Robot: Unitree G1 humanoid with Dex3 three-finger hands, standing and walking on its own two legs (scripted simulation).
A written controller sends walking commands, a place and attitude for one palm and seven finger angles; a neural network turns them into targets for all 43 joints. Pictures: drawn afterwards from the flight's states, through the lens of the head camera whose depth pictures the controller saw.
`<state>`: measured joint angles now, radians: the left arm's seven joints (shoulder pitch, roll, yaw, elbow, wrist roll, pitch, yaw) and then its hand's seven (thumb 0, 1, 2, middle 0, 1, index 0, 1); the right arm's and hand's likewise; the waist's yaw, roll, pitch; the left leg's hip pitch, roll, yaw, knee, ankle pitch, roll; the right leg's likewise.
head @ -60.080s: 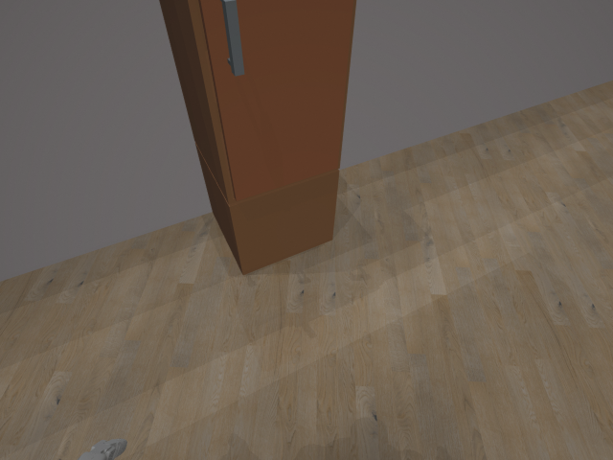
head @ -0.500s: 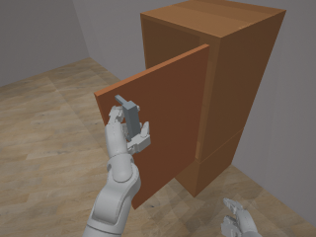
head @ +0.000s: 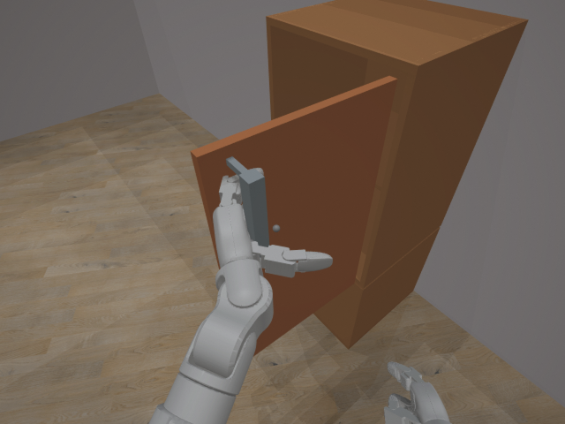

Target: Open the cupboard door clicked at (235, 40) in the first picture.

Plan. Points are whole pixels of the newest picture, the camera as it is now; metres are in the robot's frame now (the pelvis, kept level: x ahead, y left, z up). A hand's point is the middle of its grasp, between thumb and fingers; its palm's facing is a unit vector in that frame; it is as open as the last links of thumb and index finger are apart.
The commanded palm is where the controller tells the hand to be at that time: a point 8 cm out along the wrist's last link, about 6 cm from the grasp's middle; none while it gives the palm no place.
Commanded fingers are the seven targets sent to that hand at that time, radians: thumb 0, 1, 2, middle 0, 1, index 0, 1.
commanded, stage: open thumb and fingers to let go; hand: left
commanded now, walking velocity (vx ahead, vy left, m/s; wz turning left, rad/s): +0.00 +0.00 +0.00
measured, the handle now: (247, 210) +0.36 +0.09 +0.15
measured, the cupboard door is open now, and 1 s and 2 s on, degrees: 88 90 90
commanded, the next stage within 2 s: slide the hand sideways off the handle in 0.10 s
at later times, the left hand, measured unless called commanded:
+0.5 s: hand (273, 250) +0.28 +0.04 +0.16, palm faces -0.12 -0.99 +0.01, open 16.3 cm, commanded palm +0.25 +0.09 +0.15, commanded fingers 0.00 -0.50 0.30 -0.15 -0.30 -0.15 -0.30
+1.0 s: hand (234, 286) +0.23 +0.08 +0.15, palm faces -0.02 -1.00 -0.03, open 16.3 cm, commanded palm +0.20 +0.14 +0.15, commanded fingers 0.00 -0.50 0.30 -0.15 -0.30 -0.15 -0.30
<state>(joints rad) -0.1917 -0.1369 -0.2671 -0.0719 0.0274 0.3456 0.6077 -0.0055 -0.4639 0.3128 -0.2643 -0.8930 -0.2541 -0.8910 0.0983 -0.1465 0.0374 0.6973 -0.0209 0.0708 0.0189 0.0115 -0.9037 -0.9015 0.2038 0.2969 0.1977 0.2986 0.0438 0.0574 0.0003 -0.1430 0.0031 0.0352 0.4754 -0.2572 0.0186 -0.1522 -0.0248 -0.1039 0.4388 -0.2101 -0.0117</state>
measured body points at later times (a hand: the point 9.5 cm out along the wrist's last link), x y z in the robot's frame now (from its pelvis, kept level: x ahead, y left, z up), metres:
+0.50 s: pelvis +0.00 +0.00 +0.00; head -0.04 -0.02 +0.45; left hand +0.28 +0.10 +0.16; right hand +0.20 -0.19 -0.08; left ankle +0.01 +0.10 -0.74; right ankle +0.02 -0.11 -0.74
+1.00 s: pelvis +0.02 -0.02 +0.00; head -0.02 -0.04 +0.45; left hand +0.23 +0.14 +0.15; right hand +0.23 -0.21 -0.07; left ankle +0.01 +0.10 -0.74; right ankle +0.02 -0.11 -0.74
